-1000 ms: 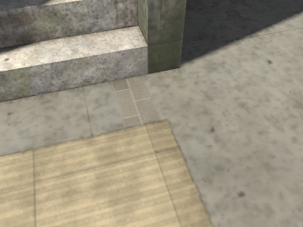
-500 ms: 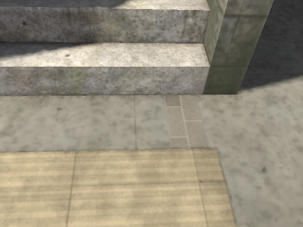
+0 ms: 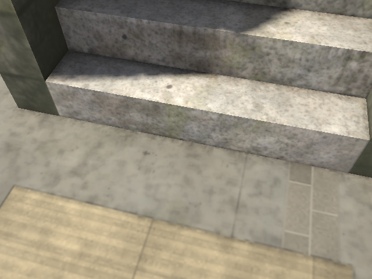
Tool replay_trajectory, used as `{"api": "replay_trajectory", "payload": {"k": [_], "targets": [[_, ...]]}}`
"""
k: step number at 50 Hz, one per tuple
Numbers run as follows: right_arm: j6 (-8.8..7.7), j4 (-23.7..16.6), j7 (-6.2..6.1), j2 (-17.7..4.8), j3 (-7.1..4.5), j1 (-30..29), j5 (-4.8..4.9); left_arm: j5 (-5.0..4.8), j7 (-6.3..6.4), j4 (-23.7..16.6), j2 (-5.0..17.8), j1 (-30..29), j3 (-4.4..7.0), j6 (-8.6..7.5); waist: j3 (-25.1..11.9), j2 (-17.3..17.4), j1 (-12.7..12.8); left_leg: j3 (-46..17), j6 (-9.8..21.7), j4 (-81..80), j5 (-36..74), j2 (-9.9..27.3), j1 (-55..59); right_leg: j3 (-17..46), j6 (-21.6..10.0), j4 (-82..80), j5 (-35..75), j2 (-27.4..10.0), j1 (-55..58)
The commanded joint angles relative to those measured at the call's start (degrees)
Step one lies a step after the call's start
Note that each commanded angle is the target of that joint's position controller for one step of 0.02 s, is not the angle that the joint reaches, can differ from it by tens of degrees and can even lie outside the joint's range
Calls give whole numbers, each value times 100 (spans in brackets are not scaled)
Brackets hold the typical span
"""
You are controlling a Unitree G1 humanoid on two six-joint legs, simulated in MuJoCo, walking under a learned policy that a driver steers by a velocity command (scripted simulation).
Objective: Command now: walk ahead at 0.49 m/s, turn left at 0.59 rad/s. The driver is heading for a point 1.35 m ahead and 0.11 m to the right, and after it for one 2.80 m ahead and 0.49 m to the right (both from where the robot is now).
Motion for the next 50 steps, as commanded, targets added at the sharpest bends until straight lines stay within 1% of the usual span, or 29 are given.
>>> {"api": "replay_trajectory", "payload": {"k": [1,5,9,14,16,17,18,19,20,21,22,23,24,25,28,31,32,33,34,36,40,43,44,45,46,47,48,49,50], "targets": [[35,-474,28,-197,-85,186,27,-2,-29,-117,481,168,136,-81,-269,-634,-1,-161,-6,-25,321,709,-1022,1504,-970,-1548,120,-1637,929],[97,-829,32,-184,-59,-326,-55,-33,-29,55,792,308,254,-109,-61,-452,30,-162,-106,-807,985,846,-1577,805,-1109,-1774,783,-1758,1007],[-28,-1017,162,-77,30,-986,-65,-69,-36,190,915,548,254,-29,24,-388,256,119,-55,-2313,2011,682,-1314,144,-966,-1721,1024,-1519,1150],[-71,-1391,308,-179,64,-1826,-41,-230,-42,442,1175,1013,281,138,275,-514,478,538,74,-3421,1551,487,-1150,125,-828,-1473,774,-1806,1779],[-88,-1442,334,-328,9,-1713,-70,-264,-26,509,1269,1016,292,228,168,-657,283,730,253,-3733,1077,285,-748,104,-724,-1039,1596,-1925,2047],[-102,-1315,327,-472,-85,-1203,-98,-270,-15,519,1296,906,280,271,-147,-667,-87,913,377,-4035,1210,65,79,-109,-593,-349,2545,-1791,1991],[-93,-1003,284,-782,-263,-266,-110,-224,6,531,1146,982,215,291,-722,-564,-499,1022,526,-4102,1373,-177,1463,-387,-420,808,3141,-1502,1591],[-54,-811,178,-1324,-445,826,-129,-51,21,346,854,972,77,261,-1519,173,-911,-362,895,-3974,1632,873,3268,-588,-129,2765,1592,-1185,232],[-56,-798,165,-1810,-475,853,-150,-33,-45,212,180,1547,-124,108,-2136,1531,-358,-3306,1803,-4852,611,2164,4625,-83,145,4604,-2435,-162,-1865],[-118,-839,191,-1250,-339,906,-152,-231,-87,287,806,1161,17,-19,-2167,786,-646,-3663,1732,-5272,458,2223,4506,783,65,5286,-2522,-339,-2421],[-159,-831,207,-1030,-258,573,-169,-358,-105,98,942,705,74,-61,-1395,642,-555,-2694,1493,-5258,1042,2029,3903,713,-23,5308,-2000,-599,-2790],[-171,-876,219,-832,-201,135,-152,-295,-72,97,859,555,52,-44,-1042,236,-354,-1911,1318,-5291,1641,1806,3147,677,-29,5002,-1475,-865,-2575],[-188,-907,238,-632,-153,-202,-173,-204,-54,130,820,511,79,10,-770,159,-169,-1366,1207,-5466,1981,1590,2498,705,-1,4660,-1141,-1030,-2282],[-228,-912,245,-472,-109,-388,-208,-207,-66,183,772,673,97,110,-691,255,30,-1014,1128,-5692,2074,1453,2098,790,17,4487,-886,-1150,-1913],[-396,-721,228,-522,-152,-421,-244,-226,-40,231,517,787,79,351,-415,158,201,-300,1137,-6159,2483,1387,1658,906,131,4165,-431,-1068,-1771],[-422,-518,128,-557,-180,-237,-297,-202,-14,100,474,408,109,400,-123,97,107,259,1006,-6320,2635,1336,1837,1160,206,3464,319,-903,-2273],[-373,-285,158,-484,-106,129,-368,323,-187,77,287,358,33,513,107,-2,148,689,805,-6417,2672,1175,1529,576,200,3139,464,-743,-1980],[-367,-266,176,-440,-96,107,-373,312,-277,24,195,200,15,550,197,136,93,956,689,-6410,2610,1025,1411,439,164,2736,824,-728,-1787],[-371,-260,171,-447,-95,100,-365,233,-339,-36,181,-1,-4,559,204,209,12,1090,620,-6411,2499,997,1451,334,125,2395,1104,-699,-1663],[-373,-185,133,-576,-122,161,-357,155,-425,-206,202,-424,-27,544,276,245,-113,1190,589,-6470,2300,1128,1673,169,37,1843,1297,-689,-1545],[-320,60,33,-778,-197,355,-378,214,-446,-502,387,-853,-14,518,377,246,-193,1233,533,-6118,2856,1541,2747,15,-280,1188,317,-597,-1675],[-204,142,-13,-895,-212,282,-385,194,-359,-420,520,-220,84,514,-112,328,68,1545,405,-4625,5333,1495,3276,-373,-653,903,-643,-54,-951],[-144,156,-17,-915,-198,286,-364,226,-303,-230,580,483,146,455,-539,171,373,1737,323,-3486,5641,1333,3166,-460,-812,473,-561,240,-128],[-133,57,-41,-831,-137,314,-358,319,-228,52,919,1560,283,395,-1209,-212,769,1765,170,-1916,4481,1162,2093,373,-1113,303,-725,-230,1477],[-189,-393,90,-300,2,400,-245,307,-170,32,1754,1830,533,390,-1651,-1749,608,1804,-192,308,906,103,-593,3393,-2012,-38,-1039,-1861,3297],[-233,-349,115,-558,-46,-37,-368,95,-180,-1,1644,1663,511,423,-1818,-1200,647,511,-174,930,-867,-246,-1491,4646,-2069,-775,-567,-2098,3549],[-284,-411,141,-594,-34,-389,-313,42,-142,9,1496,1391,501,441,-1101,-647,566,222,-101,731,-220,167,-1738,3584,-1850,-766,-195,-1932,3001],[-333,-380,139,-558,10,-404,-279,17,-120,-1,1177,1128,425,440,-632,-231,375,286,-108,199,279,403,-1476,2978,-1641,-830,565,-1751,2273],[-302,-333,116,-549,11,-432,-344,-6,-101,-19,986,932,368,420,-356,-77,202,293,-163,-256,420,540,-1140,2541,-1427,-932,1248,-1498,1741]]}}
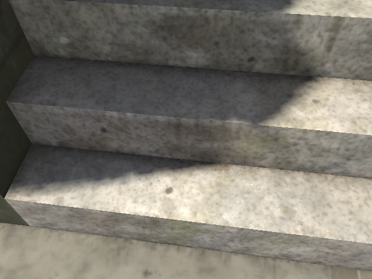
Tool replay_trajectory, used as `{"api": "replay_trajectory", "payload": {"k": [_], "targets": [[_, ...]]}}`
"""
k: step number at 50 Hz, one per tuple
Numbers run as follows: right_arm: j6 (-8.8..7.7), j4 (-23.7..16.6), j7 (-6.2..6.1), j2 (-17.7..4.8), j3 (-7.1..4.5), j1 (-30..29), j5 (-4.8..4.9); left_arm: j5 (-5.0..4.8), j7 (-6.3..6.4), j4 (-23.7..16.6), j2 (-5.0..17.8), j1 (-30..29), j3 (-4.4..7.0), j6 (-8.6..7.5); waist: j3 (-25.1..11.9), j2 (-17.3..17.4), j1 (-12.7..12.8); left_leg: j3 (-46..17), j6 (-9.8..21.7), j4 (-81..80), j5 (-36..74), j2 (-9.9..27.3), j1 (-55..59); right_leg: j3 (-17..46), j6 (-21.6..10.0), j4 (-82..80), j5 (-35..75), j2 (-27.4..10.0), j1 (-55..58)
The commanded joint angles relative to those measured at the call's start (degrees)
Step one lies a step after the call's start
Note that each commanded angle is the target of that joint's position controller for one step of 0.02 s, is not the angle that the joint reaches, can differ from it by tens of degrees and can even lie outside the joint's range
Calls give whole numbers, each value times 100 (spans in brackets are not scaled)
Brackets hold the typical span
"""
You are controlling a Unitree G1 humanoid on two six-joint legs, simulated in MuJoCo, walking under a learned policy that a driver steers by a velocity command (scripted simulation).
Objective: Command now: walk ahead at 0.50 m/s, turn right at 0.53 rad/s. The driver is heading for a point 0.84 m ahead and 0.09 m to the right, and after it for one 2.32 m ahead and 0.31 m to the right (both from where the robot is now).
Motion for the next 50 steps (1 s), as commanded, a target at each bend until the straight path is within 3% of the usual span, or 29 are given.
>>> {"api": "replay_trajectory", "payload": {"k": [1,3,5,10,14,15,16,17,18,19,20,21,22,23,25,29,33,35,36,37,38,39,41,42,44,46,48,49,50], "targets": [[-50,-472,-36,-628,-86,-75,-121,-156,118,-54,645,566,187,-41,-480,-25,13,-433,-82,-141,484,366,-1522,2128,-825,-1753,1904,-1511,1726],[104,-446,11,-497,-39,38,-213,-184,117,-50,672,568,158,-110,-623,-261,-66,-325,-223,-331,514,295,-1251,1774,-856,-1749,2715,-1273,1558],[158,-503,45,-451,-20,-130,-190,-177,119,24,833,720,196,-145,-586,-285,-66,-227,-316,-738,727,233,-1330,1615,-825,-1784,2945,-1142,1478],[111,-783,32,-386,76,-1201,-134,-142,159,110,884,998,213,-148,-385,-550,294,-116,-407,-2389,1537,30,-1335,1583,-544,-1650,2667,-892,1452],[17,-792,-75,-534,91,-1333,-32,-63,208,109,923,1049,238,-96,-511,-610,377,-179,-248,-3254,1567,-328,-821,1782,-312,-858,4042,-943,1722],[-16,-755,-112,-628,72,-1179,-13,-63,225,84,921,982,242,-88,-557,-635,306,-267,-177,-3468,1515,-370,-574,1929,-209,-644,4115,-954,1734],[-29,-527,-195,-552,75,-487,-17,-60,258,-12,819,702,230,-106,-812,-801,24,-310,-78,-3562,1741,-482,222,1972,-66,-162,4459,-894,1477],[-78,-347,-254,-672,30,73,-80,-124,256,-110,793,367,206,-109,-868,-490,-358,-240,1,-4337,2489,-440,899,1889,189,497,4394,-587,1199],[-139,-209,-319,-960,-57,701,-204,-262,258,-297,456,272,100,-173,-1204,10,-617,-925,249,-4401,4169,469,2202,1829,442,1670,2799,-288,223],[-104,-343,-317,-1404,-131,645,-225,-281,333,-356,-149,1138,-28,-146,-1729,1329,-90,-2391,908,-3938,7440,2377,3018,1115,549,3298,-2578,546,-756],[17,-359,-259,-1252,-178,467,-99,-154,430,-142,307,1688,35,38,-2139,828,134,-2769,1432,-4002,7254,2736,2556,839,591,4061,-2712,238,-731],[56,-522,-249,-829,-89,48,-26,-2,429,-21,542,1460,96,169,-1775,368,155,-2439,1438,-4270,5849,2323,1976,865,644,4355,-2260,13,-728],[86,-599,-264,-491,17,-371,28,98,371,-49,589,1110,128,242,-1251,270,187,-1796,1220,-4548,4618,1801,1329,872,729,4231,-1934,-140,-704],[120,-634,-299,-439,60,-585,16,135,307,-110,535,893,142,317,-941,490,214,-1388,1122,-4730,4066,1482,859,843,836,4174,-1764,-178,-623],[166,-525,-340,-571,41,-623,-19,92,225,-139,329,878,90,441,-720,690,290,-729,1107,-4860,3965,1129,204,683,972,3795,-1496,-102,-204],[102,-275,-314,-549,11,-425,-10,85,286,-109,70,793,-38,513,-1018,821,273,-547,1143,-4762,4222,1177,468,560,933,2169,-1502,-173,325],[255,-147,-269,-659,-63,-319,-45,21,338,-75,93,577,-108,557,-1022,1099,80,-746,1001,-4822,2207,1124,479,174,747,713,-1379,-229,879],[371,-77,-276,-682,-70,-257,9,43,349,13,78,643,-152,455,-757,674,205,-641,603,-4654,1281,953,-51,97,552,-754,-362,-260,1624],[386,-47,-258,-580,-61,-88,-36,96,372,12,242,565,-146,386,-500,235,134,-579,263,-4418,804,795,-382,559,439,-1334,-242,-593,1776],[393,-147,-197,-89,55,169,7,173,403,-36,485,547,-161,325,-680,-1029,-25,-95,-162,-3715,-324,244,-821,2223,119,-1999,-879,-1864,1819],[480,-13,-241,-76,70,96,39,18,412,65,378,402,-231,286,-278,-1294,140,-80,-281,-3194,-483,-53,274,2548,-462,-2638,-1898,-2396,-80],[524,-8,-232,-143,53,32,28,13,407,67,175,-77,-288,247,174,-1004,-136,-185,-242,-2875,47,-38,681,2206,-399,-2757,-2702,-1935,-537],[436,7,-176,-271,-6,-85,-56,-10,431,78,241,-354,-298,172,391,-978,-188,-68,-200,-2940,285,-190,123,1775,-213,-2713,-2096,-1485,83],[365,-25,-144,-284,-17,-313,-83,1,435,137,200,-307,-317,94,377,-914,-124,-128,-178,-3319,332,-132,-251,1696,-174,-2496,-1190,-1424,776],[203,79,-148,-137,47,-255,-24,-37,448,284,140,-1,-313,-24,-188,-728,-5,-97,-132,-4078,433,-187,-141,1476,-198,-1907,555,-1404,1854],[104,218,-210,-104,82,-77,13,-103,453,342,236,19,-260,-90,-630,-614,-74,-108,-79,-4623,1101,-106,670,1367,-131,-1487,1079,-1331,1932],[63,312,-247,-265,68,36,-30,-97,402,340,194,5,-242,-146,-613,-564,-43,-300,-14,-4492,1200,125,1101,1346,-87,-1333,910,-1154,1539],[80,410,-230,-399,12,-57,42,-140,388,394,-28,152,-275,-162,-389,-112,108,-321,47,-4362,1040,36,898,1077,-10,-1404,595,-821,1444],[78,415,-198,-290,18,-98,60,-120,395,465,40,70,-265,-155,-192,-118,10,-351,93,-4459,893,-6,662,973,12,-1285,353,-746,1490]]}}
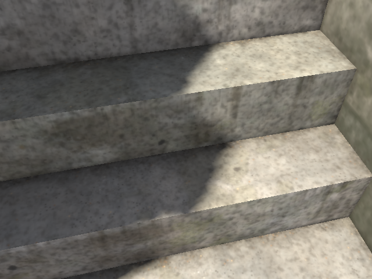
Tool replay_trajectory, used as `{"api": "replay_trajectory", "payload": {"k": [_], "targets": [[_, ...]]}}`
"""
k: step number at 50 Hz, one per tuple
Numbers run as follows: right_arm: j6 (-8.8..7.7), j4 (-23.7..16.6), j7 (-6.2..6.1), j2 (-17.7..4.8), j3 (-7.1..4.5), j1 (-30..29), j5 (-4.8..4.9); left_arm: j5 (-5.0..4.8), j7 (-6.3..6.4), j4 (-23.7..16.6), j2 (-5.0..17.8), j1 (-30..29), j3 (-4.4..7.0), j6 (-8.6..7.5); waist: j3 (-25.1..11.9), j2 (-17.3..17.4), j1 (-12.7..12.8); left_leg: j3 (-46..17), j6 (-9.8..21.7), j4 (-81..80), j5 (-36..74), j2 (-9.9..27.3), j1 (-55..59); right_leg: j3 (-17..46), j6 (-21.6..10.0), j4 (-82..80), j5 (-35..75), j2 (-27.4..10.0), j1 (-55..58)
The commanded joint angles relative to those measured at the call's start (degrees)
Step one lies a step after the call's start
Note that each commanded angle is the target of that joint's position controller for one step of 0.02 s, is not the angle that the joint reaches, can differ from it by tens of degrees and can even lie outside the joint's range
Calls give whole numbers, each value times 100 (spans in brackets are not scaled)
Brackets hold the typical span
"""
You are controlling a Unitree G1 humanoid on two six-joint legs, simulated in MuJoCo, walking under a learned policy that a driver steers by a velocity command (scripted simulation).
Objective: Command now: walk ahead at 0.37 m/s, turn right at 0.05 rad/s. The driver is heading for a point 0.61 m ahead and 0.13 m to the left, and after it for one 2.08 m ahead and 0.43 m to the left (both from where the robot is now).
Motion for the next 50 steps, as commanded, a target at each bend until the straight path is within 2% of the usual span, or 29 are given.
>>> {"api": "replay_trajectory", "payload": {"k": [1,3,4,10,12,13,15,16,19,26,27,30,34,36,46,50], "targets": [[-119,-173,19,-484,-112,-89,37,-7,4,-170,662,-58,175,-103,365,-73,71,-265,209,-264,241,148,-294,639,-380,-294,667,-581,-46],[-136,-145,28,-397,-88,-100,17,-9,-20,-120,709,-34,204,-111,375,-18,63,-278,283,-226,284,137,-257,663,-424,-160,777,-608,-23],[-151,-218,27,-411,-81,-268,5,-13,-23,-126,688,-140,201,-106,351,-32,66,-285,317,-152,493,148,-207,656,-413,-61,1093,-638,-40],[-175,-231,-9,-587,-123,-443,64,-2,31,-91,651,-319,166,-143,0,156,55,-491,473,-74,2229,345,547,351,-223,360,1848,-516,-147],[-161,-218,-17,-608,-124,-503,64,-12,53,-62,644,-322,145,-131,-97,96,65,-511,509,-54,2528,383,695,314,-177,386,1854,-508,-111],[-191,-212,-39,-627,-123,-550,125,-11,75,-68,660,-376,129,-116,-52,85,78,-506,496,-87,2697,371,699,320,-121,305,1944,-497,-68],[-199,-231,-53,-579,-87,-732,117,-12,86,-66,655,-473,99,-93,-43,-41,98,-428,454,-11,3077,386,692,331,-92,281,2395,-580,37],[-198,-228,-56,-573,-71,-767,122,-26,92,-60,680,-478,92,-84,-162,-91,96,-397,421,1,3177,381,713,348,-79,271,2616,-613,158],[-176,-196,-63,-595,-30,-887,129,-33,95,-44,719,-563,63,-65,-307,-161,96,-368,344,-96,2982,366,741,392,-55,149,2815,-693,366],[-159,-109,-51,-634,67,-1230,124,-21,78,8,779,-859,-10,-70,-234,-142,97,-461,227,-572,2611,451,776,480,34,-364,2600,-823,480],[-154,-71,-67,-691,54,-1239,133,-23,85,38,823,-856,-1,-71,-297,-135,104,-481,211,-642,2243,398,802,502,49,-450,2266,-785,527],[-161,-42,-39,-676,92,-1407,143,7,46,67,825,-1025,-28,-86,-115,-137,91,-527,174,-898,2058,436,729,539,115,-689,2161,-842,464],[-186,25,-25,-717,122,-1508,144,-4,27,127,863,-1118,-52,-114,-207,-121,95,-568,141,-1072,1959,488,785,559,150,-875,2019,-890,518],[-195,61,3,-725,143,-1524,127,-14,3,155,808,-1139,-89,-139,-232,-118,80,-602,160,-1150,1879,516,793,563,151,-914,1921,-914,502],[-250,219,45,-844,206,-1634,140,-20,-53,266,941,-1244,-137,-189,-249,-127,75,-635,131,-1287,1616,551,707,586,169,-1081,1691,-940,469],[-253,367,45,-919,207,-1449,137,-30,-55,409,1017,-1046,-132,-185,-231,-133,78,-638,125,-1215,1848,595,720,577,181,-1010,1922,-974,481]]}}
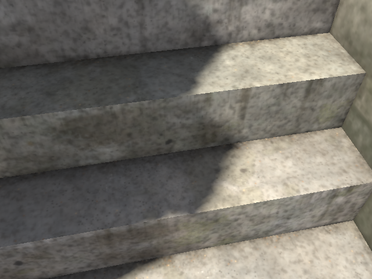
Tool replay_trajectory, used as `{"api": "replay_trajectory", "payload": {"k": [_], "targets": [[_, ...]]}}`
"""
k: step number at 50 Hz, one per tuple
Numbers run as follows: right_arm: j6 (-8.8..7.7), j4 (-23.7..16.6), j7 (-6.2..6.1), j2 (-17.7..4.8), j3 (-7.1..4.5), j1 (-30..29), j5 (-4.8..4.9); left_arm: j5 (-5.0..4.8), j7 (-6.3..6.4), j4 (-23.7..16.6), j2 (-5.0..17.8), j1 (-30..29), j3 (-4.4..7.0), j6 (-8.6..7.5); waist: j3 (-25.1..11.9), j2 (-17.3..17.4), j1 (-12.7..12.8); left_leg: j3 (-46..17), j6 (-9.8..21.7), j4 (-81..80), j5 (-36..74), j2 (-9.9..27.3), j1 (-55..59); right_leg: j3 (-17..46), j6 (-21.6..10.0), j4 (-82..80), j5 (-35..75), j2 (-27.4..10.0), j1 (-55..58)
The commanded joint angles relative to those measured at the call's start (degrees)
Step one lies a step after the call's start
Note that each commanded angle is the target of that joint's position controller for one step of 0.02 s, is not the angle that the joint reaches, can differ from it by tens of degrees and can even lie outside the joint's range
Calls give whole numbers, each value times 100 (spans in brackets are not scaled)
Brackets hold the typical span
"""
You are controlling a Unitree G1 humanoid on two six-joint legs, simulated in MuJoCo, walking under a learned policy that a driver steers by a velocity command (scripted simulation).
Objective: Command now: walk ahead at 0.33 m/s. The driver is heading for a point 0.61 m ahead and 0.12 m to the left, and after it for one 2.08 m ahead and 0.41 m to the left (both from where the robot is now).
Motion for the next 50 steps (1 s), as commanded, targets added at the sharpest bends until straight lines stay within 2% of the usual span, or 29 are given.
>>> {"api": "replay_trajectory", "payload": {"k": [1,2,3,19,20,24,25,26,28,29,36,37,38,39,41,44,50], "targets": [[-56,-104,-24,-714,-133,-81,17,-24,13,-155,687,-106,123,-63,-278,44,3,-618,36,-14,1111,780,114,561,-3,-37,1258,-754,-38],[-18,-91,-11,-760,-154,-105,-34,2,5,-115,728,-86,145,-55,-239,54,11,-606,32,33,1047,789,93,544,-43,6,1155,-763,-110],[-1,-73,-1,-746,-160,-89,-40,3,4,-88,722,-67,148,-45,-225,40,2,-604,36,50,998,786,65,541,-54,20,1100,-757,-145],[140,317,-38,-758,-201,386,-43,0,32,218,752,427,184,89,-73,17,-5,-599,79,338,862,745,-115,543,-112,301,1009,-713,-385],[145,324,-55,-782,-213,390,-19,11,42,214,835,417,210,110,-64,32,22,-581,65,356,815,728,-151,554,-116,271,933,-702,-371],[175,360,-77,-753,-214,492,-24,6,58,258,777,514,208,153,-1,28,16,-584,55,379,765,719,-202,561,-129,290,909,-692,-410],[173,212,-40,-1169,-354,300,-79,6,46,202,1210,440,376,212,101,-47,14,-362,82,485,624,401,-448,320,-115,420,955,-348,-551],[174,195,-35,-1097,-359,307,-98,37,62,177,1136,456,386,251,-28,-23,22,-329,92,520,570,395,-477,300,-121,473,971,-347,-522],[188,199,-38,-848,-331,415,-83,34,86,152,911,549,380,309,-103,31,24,-319,102,564,574,395,-550,308,-148,530,1060,-351,-501],[195,189,-45,-800,-330,439,-72,25,97,136,869,570,387,325,-108,47,22,-315,105,600,596,399,-574,305,-162,568,1089,-352,-515],[208,56,-87,-828,-360,426,-87,32,121,25,866,589,447,332,-121,57,11,-350,142,704,335,420,-673,336,-214,650,776,-351,-722],[245,211,-110,-446,-190,621,-88,77,98,121,458,695,251,278,-345,57,13,-604,80,416,194,720,-384,599,-192,309,392,-662,-549],[258,207,-116,-470,-175,539,-80,70,88,134,453,613,225,253,-88,68,9,-634,43,278,9,685,-382,623,-149,141,72,-616,-636],[256,173,-112,-597,-189,420,-91,71,81,124,590,506,233,234,38,62,9,-646,32,218,-46,667,-384,634,-126,61,-24,-595,-674],[222,139,-90,-735,-208,349,-93,63,62,112,744,436,240,192,55,47,6,-653,37,146,-7,656,-333,645,-122,-23,1,-589,-639],[151,136,-71,-705,-204,331,-51,26,43,116,721,409,221,120,55,47,13,-641,31,82,117,651,-273,630,-115,-86,138,-595,-544],[59,75,-70,-616,-205,229,-17,10,42,60,630,270,192,18,-6,44,22,-627,32,19,417,660,-166,602,-110,-113,516,-621,-365]]}}
Keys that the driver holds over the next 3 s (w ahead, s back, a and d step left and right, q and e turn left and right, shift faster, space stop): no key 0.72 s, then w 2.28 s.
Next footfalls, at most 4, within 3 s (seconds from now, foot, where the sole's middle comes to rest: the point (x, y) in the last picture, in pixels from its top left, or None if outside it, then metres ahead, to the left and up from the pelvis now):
none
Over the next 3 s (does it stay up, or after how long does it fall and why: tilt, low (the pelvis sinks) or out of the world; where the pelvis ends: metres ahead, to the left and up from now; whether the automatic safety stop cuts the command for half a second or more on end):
stays up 0.02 -0.01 0.00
